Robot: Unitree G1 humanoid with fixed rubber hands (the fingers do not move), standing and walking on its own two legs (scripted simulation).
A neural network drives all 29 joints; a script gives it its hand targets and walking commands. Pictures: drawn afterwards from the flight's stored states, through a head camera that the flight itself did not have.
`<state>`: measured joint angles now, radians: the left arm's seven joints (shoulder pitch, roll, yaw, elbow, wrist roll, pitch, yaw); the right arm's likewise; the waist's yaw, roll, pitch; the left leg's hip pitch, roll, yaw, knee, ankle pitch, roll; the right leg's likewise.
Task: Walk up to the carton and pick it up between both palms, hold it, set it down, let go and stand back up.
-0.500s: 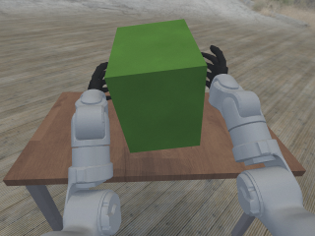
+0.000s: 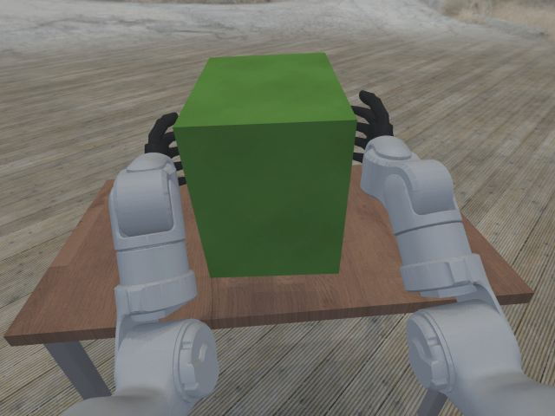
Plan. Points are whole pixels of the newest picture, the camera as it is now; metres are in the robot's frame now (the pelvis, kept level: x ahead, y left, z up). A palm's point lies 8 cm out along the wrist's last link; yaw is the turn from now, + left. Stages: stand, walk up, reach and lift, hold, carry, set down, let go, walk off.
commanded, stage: hold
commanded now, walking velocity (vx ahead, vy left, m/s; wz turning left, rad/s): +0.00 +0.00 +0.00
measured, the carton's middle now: (270, 159) +0.42 +0.00 +0.24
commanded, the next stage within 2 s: none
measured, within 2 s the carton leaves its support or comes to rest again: neither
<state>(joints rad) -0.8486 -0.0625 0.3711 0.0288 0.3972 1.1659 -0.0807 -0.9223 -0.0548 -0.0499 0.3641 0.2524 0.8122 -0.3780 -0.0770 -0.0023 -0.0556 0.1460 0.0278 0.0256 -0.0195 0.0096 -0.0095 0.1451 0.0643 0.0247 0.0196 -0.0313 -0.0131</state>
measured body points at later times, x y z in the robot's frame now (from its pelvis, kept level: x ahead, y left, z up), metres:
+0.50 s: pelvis -0.01 +0.02 +0.00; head -0.09 +0.05 +0.44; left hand +0.37 +0.19 +0.27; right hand +0.39 -0.09 +0.29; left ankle +0.01 +0.14 -0.76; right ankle +0.00 -0.08 -0.76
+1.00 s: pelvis +0.01 +0.02 +0.00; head -0.06 +0.05 +0.44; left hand +0.36 +0.17 +0.26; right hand +0.38 -0.11 +0.28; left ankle +0.01 +0.14 -0.76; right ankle +0.00 -0.08 -0.76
